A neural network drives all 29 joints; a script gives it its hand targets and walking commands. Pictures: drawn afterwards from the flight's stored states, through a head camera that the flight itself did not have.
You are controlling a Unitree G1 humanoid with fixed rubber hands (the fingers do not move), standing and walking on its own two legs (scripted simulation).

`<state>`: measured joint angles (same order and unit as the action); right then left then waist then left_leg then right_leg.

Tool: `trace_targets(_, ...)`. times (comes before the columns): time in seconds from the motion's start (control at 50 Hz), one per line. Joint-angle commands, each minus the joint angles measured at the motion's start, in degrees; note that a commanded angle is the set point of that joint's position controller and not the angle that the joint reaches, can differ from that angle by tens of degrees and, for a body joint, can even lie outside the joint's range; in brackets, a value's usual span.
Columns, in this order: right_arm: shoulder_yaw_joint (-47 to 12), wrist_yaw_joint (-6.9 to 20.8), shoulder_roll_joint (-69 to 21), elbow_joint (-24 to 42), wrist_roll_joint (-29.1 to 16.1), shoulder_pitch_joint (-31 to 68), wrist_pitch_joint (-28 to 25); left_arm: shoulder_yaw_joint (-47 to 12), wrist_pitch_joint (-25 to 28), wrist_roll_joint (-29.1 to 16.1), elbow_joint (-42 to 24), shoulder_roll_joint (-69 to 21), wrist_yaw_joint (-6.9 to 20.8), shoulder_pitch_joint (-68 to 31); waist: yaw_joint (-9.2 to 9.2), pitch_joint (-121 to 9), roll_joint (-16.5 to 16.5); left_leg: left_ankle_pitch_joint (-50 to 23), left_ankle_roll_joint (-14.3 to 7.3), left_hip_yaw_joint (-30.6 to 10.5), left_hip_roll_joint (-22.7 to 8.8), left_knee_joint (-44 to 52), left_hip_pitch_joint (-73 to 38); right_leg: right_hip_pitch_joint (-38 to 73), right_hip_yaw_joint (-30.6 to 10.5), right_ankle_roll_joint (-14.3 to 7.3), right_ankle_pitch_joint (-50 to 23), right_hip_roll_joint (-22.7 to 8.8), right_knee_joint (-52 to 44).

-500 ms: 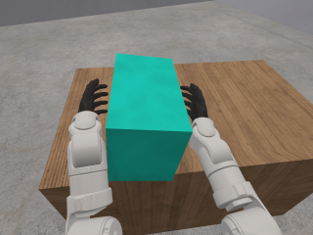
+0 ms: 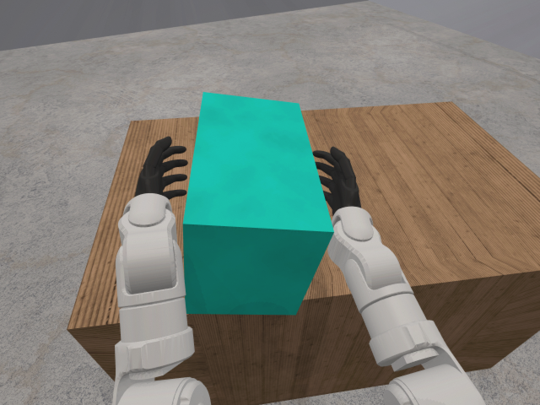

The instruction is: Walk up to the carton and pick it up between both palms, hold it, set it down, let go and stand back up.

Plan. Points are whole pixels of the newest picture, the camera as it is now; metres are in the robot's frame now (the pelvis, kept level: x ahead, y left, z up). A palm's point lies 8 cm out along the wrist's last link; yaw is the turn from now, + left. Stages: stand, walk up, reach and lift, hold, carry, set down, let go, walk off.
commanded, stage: hold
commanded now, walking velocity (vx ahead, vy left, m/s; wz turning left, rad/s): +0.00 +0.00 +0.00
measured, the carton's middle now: (247, 198) +0.42 -0.01 +0.11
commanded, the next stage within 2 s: none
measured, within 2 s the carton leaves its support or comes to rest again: neither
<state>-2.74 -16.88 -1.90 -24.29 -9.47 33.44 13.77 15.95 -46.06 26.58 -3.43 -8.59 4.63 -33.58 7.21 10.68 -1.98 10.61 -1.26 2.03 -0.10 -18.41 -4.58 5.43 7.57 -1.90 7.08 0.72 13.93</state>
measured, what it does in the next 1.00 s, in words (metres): stands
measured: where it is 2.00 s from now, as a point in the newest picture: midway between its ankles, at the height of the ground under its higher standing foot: outside the picture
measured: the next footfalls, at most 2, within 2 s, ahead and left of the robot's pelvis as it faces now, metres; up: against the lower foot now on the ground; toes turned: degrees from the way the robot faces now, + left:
none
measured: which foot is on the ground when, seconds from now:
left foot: down 0.00-1.00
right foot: down 0.00-1.00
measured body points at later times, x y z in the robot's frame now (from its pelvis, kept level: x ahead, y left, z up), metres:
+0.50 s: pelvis +0.00 +0.00 +0.00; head -0.02 +0.01 +0.45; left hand +0.38 +0.12 +0.19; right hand +0.37 -0.14 +0.16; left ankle +0.01 +0.10 -0.75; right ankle +0.03 -0.09 -0.75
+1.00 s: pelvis +0.00 +0.00 +0.00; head -0.02 +0.01 +0.45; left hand +0.38 +0.12 +0.19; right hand +0.37 -0.14 +0.15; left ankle +0.01 +0.10 -0.75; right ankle +0.03 -0.09 -0.75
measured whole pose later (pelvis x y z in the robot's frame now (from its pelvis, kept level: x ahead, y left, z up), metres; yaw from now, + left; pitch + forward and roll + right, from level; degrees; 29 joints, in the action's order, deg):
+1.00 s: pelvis +0.00 +0.00 +0.00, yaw +0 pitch -12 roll -1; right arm -1.2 -16.1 -2.4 -26.9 -8.3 35.5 13.7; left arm 16.8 -45.9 26.9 -1.0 -8.3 4.5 -35.3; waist 7.0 10.4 -2.3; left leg 10.3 -1.3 1.9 0.0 -18.0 -4.7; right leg 5.7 7.8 -2.0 6.9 0.7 13.5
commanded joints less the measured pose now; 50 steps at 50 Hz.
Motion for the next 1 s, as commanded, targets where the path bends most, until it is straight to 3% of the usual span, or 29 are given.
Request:
trace_targets(0.0,-18.50,6.81,-25.50,16.84,-1.95,39.78,-4.44,-20.84,3.59,-8.74,-0.68,-21.89,6.32,-29.62,-1.46,-24.40,1.07,-10.96,0.54,0.78,1.24,2.37,-0.87,6.06,1.02,3.68,-9.43,1.22,0.51)
trace_targets(0.08,-16.39,7.25,-25.34,13.83,-0.56,37.94,-4.46,-21.11,3.32,-9.17,0.40,-23.23,6.60,-29.45,-0.52,-23.91,1.50,-8.51,0.97,1.50,1.14,2.68,0.76,5.54,0.95,3.08,-6.05,1.18,-0.23)
trace_targets(0.1,-16.37,7.17,-25.73,12.12,-0.19,37.79,-4.10,-20.25,3.13,-8.52,1.03,-23.14,6.71,-29.41,-1.03,-22.93,1.90,-8.54,0.78,1.34,1.11,2.87,1.44,6.12,0.99,3.14,-6.05,1.35,-0.04)
trace_targets(0.12,-16.22,7.12,-25.21,12.45,0.00,38.14,-4.13,-19.98,3.02,-8.24,1.73,-22.93,6.89,-29.52,-0.27,-22.42,1.74,-8.19,0.88,1.42,0.92,2.89,0.49,6.58,1.05,3.26,-6.62,1.03,0.29)
trace_targets(0.2,-15.62,6.87,-25.41,11.92,0.10,38.93,-4.27,-20.25,3.15,-8.10,1.73,-22.80,7.17,-30.13,-0.08,-24.74,2.10,-8.16,0.51,1.61,1.06,3.32,1.35,7.80,1.17,3.62,-6.31,1.03,0.12)
trace_targets(0.26,-16.91,6.94,-25.85,13.13,-0.73,40.98,-4.62,-19.96,3.29,-8.29,2.58,-22.82,6.93,-30.46,-0.94,-25.14,1.93,-9.22,0.70,1.49,1.32,2.96,2.46,8.10,0.65,3.97,-8.53,1.09,0.76)
trace_targets(0.32,-17.11,6.48,-26.18,13.51,-0.62,39.81,-4.49,-20.53,3.28,-8.31,1.50,-22.82,7.39,-30.02,0.03,-25.63,1.19,-10.70,0.75,1.74,1.64,1.70,0.34,8.65,0.80,4.31,-11.88,0.74,1.39)
trace_targets(0.36,-17.01,6.54,-26.34,12.75,-1.42,38.82,-4.43,-22.02,3.34,-9.02,0.25,-23.92,7.42,-30.11,1.04,-25.75,3.08,-12.16,1.52,1.05,1.60,1.57,0.11,8.09,0.60,3.70,-11.40,0.97,1.16)
trace_targets(0.4,-17.69,6.51,-25.71,14.82,-1.95,38.44,-4.34,-22.55,3.44,-9.30,-0.81,-24.00,7.05,-29.60,0.78,-27.15,2.71,-16.57,2.06,0.72,1.38,0.61,-1.61,7.88,0.71,3.46,-14.50,1.60,1.24)
trace_targets(0.52,-16.61,6.89,-25.66,11.92,-1.20,38.06,-3.64,-19.24,2.88,-7.62,2.08,-22.45,7.05,-28.42,-0.68,-21.34,2.43,-9.93,1.03,1.22,1.16,3.09,2.02,7.51,0.72,3.63,-9.15,0.87,0.39)
trace_targets(0.58,-16.49,6.93,-25.33,11.35,-0.92,38.08,-4.13,-18.89,3.10,-7.55,1.64,-22.56,7.08,-28.92,-0.88,-22.85,1.78,-10.48,1.12,1.36,1.01,3.05,1.00,8.52,0.96,3.61,-8.79,1.29,0.31)
trace_targets(0.64,-17.69,6.93,-25.63,15.13,-2.09,40.81,-4.74,-21.01,3.40,-8.43,0.81,-23.76,6.85,-29.75,-0.15,-25.08,2.39,-13.87,1.55,1.06,0.93,1.88,-1.34,8.21,0.82,3.48,-11.37,1.15,0.48)
trace_targets(0.66,-18.02,7.00,-25.93,13.66,-2.00,39.66,-4.60,-21.89,3.83,-9.04,-0.86,-24.16,6.78,-30.98,0.45,-25.77,1.97,-14.64,1.71,0.86,1.00,1.41,-1.27,8.10,0.89,3.42,-11.25,1.50,0.84)
trace_targets(0.72,-18.27,6.92,-26.31,15.01,-2.02,39.62,-4.50,-22.33,3.94,-9.45,-1.39,-22.82,6.15,-30.76,-0.47,-27.41,1.80,-14.88,1.09,0.73,1.25,1.14,-1.39,7.83,0.93,3.53,-12.50,1.25,0.81)
trace_targets(0.78,-17.88,6.74,-25.99,13.38,-2.28,38.53,-4.07,-22.22,3.57,-9.13,-0.75,-23.03,6.42,-30.39,0.02,-26.45,2.78,-14.12,1.22,0.70,1.17,1.33,-1.26,8.37,0.62,3.64,-11.78,1.22,1.08)
trace_targets(0.88,-16.56,6.73,-25.08,11.80,-1.42,37.16,-4.06,-20.83,2.79,-8.23,1.23,-23.12,7.24,-27.78,0.28,-23.04,1.86,-11.16,1.04,1.07,0.77,2.60,-0.44,7.24,0.49,3.58,-8.51,1.10,-0.20)
trace_targets(0.98,-16.59,6.47,-25.16,13.07,-1.23,37.38,-3.86,-19.90,2.57,-7.72,1.19,-22.86,7.52,-27.84,0.18,-23.62,0.55,-12.95,1.21,1.06,0.84,2.06,-0.83,7.40,0.83,3.67,-10.58,1.20,0.17)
